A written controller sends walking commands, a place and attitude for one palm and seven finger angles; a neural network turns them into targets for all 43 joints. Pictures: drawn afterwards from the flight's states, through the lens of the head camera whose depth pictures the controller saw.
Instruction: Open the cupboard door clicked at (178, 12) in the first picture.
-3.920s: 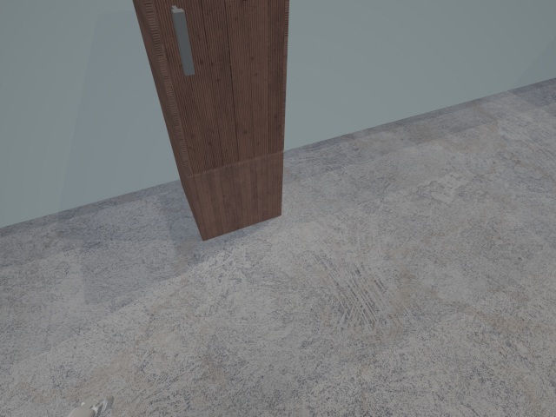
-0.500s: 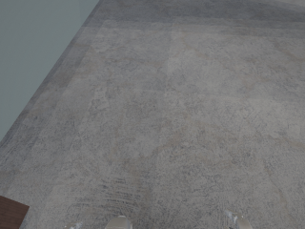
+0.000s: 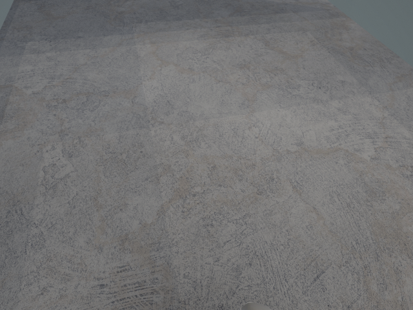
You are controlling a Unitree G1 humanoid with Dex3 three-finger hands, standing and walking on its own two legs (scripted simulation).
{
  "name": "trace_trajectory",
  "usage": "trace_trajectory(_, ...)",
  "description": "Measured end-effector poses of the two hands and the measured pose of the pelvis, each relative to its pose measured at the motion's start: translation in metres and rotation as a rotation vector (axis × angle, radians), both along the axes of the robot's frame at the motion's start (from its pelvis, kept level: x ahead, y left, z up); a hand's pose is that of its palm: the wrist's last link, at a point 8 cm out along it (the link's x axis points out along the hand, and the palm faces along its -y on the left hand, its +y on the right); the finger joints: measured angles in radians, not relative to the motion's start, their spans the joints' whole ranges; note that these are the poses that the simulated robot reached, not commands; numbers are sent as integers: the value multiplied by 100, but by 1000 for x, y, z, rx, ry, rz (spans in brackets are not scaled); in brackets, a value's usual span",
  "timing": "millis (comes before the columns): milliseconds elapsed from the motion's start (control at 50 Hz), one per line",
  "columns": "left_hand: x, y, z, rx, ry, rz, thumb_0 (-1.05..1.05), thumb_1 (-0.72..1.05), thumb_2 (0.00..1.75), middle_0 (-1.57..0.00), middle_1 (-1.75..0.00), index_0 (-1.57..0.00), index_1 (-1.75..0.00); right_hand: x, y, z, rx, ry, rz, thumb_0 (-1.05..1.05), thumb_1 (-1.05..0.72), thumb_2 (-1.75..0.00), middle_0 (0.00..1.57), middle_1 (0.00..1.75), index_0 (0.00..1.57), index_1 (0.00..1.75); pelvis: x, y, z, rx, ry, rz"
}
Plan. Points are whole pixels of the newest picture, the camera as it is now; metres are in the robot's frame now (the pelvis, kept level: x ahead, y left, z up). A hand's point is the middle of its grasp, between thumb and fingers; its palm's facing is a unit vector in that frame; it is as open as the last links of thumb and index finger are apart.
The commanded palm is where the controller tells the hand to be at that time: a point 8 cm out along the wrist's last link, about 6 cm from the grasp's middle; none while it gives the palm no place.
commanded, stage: walk to a spot facing it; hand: left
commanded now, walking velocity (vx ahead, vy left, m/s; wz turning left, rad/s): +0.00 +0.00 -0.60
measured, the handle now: out of the picture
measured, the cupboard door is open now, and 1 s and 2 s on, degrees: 0 0 0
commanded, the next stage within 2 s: turn to face it in 1.06 s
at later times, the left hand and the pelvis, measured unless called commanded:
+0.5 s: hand out of the picture +0.12 +0.14 -0.15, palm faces -0.18 -0.96 -0.22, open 7.4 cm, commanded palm none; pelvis +0.02 -0.04 +0.01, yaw -15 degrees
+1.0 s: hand (156, 239) +0.30 +0.14 -0.17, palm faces -0.48 -0.85 -0.21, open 7.4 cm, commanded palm none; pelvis +0.13 -0.01 +0.01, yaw -33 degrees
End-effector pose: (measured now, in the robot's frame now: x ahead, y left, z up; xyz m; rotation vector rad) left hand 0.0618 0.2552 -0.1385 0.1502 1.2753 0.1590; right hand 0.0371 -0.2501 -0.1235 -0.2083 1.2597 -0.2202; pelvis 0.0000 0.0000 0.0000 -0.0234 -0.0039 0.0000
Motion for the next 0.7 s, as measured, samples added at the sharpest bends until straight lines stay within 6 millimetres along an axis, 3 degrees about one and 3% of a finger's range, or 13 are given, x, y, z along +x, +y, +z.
trace_trajectory(120,65,-40,8,62,-129,-153,1,91,90,-19,-30,-20,-29,-57,-35,-36,49,94,-137,1,-91,-90,21,30,20,30,0,-28,-18,23,1,-81)
trace_trajectory(220,82,-63,27,87,-178,-194,0,91,90,-20,-30,-20,-29,-64,-48,-33,65,106,-185,1,-91,-90,20,29,19,30,-2,-42,-7,40,-11,-127)
trace_trajectory(340,81,-79,34,63,-163,-241,0,91,90,-20,-30,-20,-29,-41,-56,-18,74,-6,-200,1,-91,-90,20,29,19,30,3,-49,4,49,-11,-188)
trace_trajectory(440,68,-78,27,33,-113,-249,0,91,90,-20,-30,-21,-29,-13,-60,-7,55,-83,-205,1,-91,-90,20,29,20,30,14,-46,6,37,-10,-234)
trace_trajectory(600,47,-48,5,1,37,-223,1,91,90,-20,-30,-21,-30,47,-50,15,-10,-186,-195,1,-91,-90,20,29,20,30,47,-25,4,15,-6,-304)
trace_trajectory(660,53,-31,-10,-9,96,-229,1,91,90,-20,-30,-21,-30,67,-40,19,-52,-236,-202,1,-91,-90,20,29,20,30,65,-13,-4,2,-3,-340)
trace_trajectory(700,65,-22,-17,-12,129,-252,1,91,90,-20,-30,-20,-29,71,-33,20,-69,-252,-222,1,-91,-90,20,29,20,30,74,-6,-7,1,-11,-376)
